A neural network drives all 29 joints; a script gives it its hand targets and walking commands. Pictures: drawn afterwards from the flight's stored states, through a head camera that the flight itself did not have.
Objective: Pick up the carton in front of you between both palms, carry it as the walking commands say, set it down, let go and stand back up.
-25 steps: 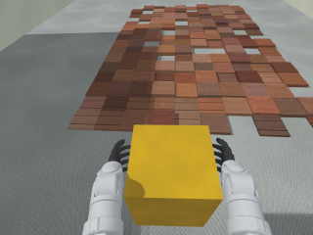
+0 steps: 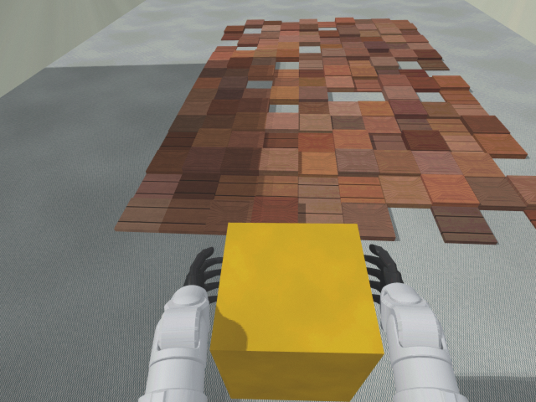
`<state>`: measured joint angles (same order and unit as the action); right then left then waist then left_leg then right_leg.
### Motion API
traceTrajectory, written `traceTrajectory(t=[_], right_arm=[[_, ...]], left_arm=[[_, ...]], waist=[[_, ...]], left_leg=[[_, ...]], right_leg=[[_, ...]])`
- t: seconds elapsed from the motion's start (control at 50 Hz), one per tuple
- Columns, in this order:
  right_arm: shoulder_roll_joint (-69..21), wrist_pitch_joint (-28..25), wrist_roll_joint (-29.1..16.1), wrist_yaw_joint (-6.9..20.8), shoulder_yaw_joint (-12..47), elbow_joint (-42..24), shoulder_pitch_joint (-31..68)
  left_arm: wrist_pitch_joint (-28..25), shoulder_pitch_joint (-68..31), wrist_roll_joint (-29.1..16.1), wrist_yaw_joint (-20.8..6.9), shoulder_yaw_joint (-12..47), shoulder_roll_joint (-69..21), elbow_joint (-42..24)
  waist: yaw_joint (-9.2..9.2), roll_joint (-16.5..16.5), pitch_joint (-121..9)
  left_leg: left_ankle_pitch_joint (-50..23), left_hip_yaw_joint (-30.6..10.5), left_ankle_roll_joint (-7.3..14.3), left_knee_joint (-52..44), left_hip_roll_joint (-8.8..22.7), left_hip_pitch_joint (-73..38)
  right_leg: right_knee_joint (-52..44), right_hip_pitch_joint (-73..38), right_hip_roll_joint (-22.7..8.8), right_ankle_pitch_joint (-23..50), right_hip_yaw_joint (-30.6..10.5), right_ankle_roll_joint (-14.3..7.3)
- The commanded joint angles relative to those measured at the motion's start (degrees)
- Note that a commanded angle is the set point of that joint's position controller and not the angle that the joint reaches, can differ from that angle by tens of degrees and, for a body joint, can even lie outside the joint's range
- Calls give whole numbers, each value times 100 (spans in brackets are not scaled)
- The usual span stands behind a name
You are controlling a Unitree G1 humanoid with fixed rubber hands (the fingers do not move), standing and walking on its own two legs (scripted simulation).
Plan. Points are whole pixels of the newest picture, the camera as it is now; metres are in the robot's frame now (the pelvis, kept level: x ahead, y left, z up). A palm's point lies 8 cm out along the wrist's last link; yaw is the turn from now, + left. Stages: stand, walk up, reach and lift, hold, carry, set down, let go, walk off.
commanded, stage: reach and lift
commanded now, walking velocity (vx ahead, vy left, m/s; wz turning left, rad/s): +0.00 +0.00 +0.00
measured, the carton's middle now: (291, 315) +0.29 +0.00 -0.04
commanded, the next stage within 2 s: hold in 0.18 s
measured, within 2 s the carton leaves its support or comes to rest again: neither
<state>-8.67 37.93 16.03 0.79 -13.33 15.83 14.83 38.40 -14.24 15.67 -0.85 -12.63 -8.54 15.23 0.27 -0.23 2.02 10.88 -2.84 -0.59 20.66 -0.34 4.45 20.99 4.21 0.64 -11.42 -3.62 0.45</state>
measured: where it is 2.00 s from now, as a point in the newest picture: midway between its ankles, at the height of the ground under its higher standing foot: outside the picture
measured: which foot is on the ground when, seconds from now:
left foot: down 0.00-1.00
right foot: down 0.00-1.00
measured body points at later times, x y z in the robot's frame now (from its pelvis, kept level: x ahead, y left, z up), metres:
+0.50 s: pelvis -0.01 +0.00 +0.00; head -0.05 +0.00 +0.45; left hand +0.28 +0.15 +0.04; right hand +0.29 -0.15 +0.04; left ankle +0.01 +0.13 -0.75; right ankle +0.01 -0.13 -0.75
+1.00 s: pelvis -0.01 +0.00 +0.00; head -0.05 +0.00 +0.45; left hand +0.29 +0.15 +0.04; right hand +0.29 -0.15 +0.04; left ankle +0.01 +0.13 -0.75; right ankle +0.01 -0.13 -0.75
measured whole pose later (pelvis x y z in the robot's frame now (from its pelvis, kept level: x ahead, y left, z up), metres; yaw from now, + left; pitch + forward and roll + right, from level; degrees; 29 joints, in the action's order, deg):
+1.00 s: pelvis -0.01 +0.00 +0.00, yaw +0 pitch -8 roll +0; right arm -8.7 43.2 15.6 1.0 -12.9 11.7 15.1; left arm 43.7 -14.7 15.2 -0.8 -11.9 -8.6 11.2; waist -0.1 -0.1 3.0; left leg 10.4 -2.9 -0.6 20.3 -0.4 1.9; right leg 20.7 1.7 0.6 -10.9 -3.7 0.5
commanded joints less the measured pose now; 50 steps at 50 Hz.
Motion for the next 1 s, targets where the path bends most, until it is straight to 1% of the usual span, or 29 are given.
traceTrajectory(t=[0.0,0.16,0.26,0.32,0.36,0.4,0.48,0.58,0.74,0.98], right_arm=[[-5253,-115,-1307,1258,3001,-263,2359],[-5229,6,-1362,1222,3082,-408,2423],[-5145,228,-1536,1162,3384,-916,2257],[-4919,388,-1447,1138,3227,-869,2144],[-4849,431,-1380,1158,3092,-746,2227],[-4892,429,-1389,1193,3083,-719,2405],[-4991,395,-1427,1235,3129,-684,2729],[-5022,359,-1404,1255,3091,-551,2905],[-5021,349,-1371,1267,3042,-459,2904],[-4984,380,-1432,1230,3119,-676,2593]], left_arm=[[-159,-2504,-1306,-1229,2978,-5169,-371],[-44,-2584,-1350,-1231,3068,-5106,-536],[166,-2426,-1555,-1185,3421,-5099,-1018],[322,-2280,-1461,-1139,3261,-4909,-949],[363,-2349,-1376,-1136,3123,-4856,-822],[363,-2515,-1370,-1152,3108,-4920,-789],[332,-2832,-1398,-1182,3130,-5056,-740],[309,-2999,-1379,-1195,3089,-5119,-594],[312,-2989,-1367,-1193,3045,-5141,-510],[353,-2657,-1413,-1161,3101,-5070,-725]], waist=[[5,12,-1526],[6,-1,-1419],[-58,3,-1609],[-53,19,-1193],[-42,24,-917],[-40,23,-866],[-43,17,-1008],[-44,20,-1090],[-47,19,-1157],[-33,14,-1240]], left_leg=[[-1426,-93,40,-154,-521,-551],[-1183,-78,56,-172,-526,-537],[-1529,-120,27,-223,-523,-742],[-1164,-117,29,-319,-510,-618],[-750,-96,43,-366,-501,-492],[-518,-84,59,-368,-493,-445],[-368,-78,71,-319,-477,-446],[-243,-71,61,-291,-464,-446],[-398,-66,39,-290,-471,-497],[-899,-72,17,-295,-492,-615]], right_leg=[[-223,-297,512,1407,-83,12],[-254,-293,496,1215,-90,17],[-302,-529,491,1595,-101,35],[-403,-445,482,1172,-75,8],[-445,-311,470,736,-46,-7],[-441,-232,458,500,-28,-12],[-384,-188,451,349,-18,-25],[-348,-139,450,213,-11,-40],[-348,-179,461,362,-12,-38],[-362,-330,480,873,-44,-8]])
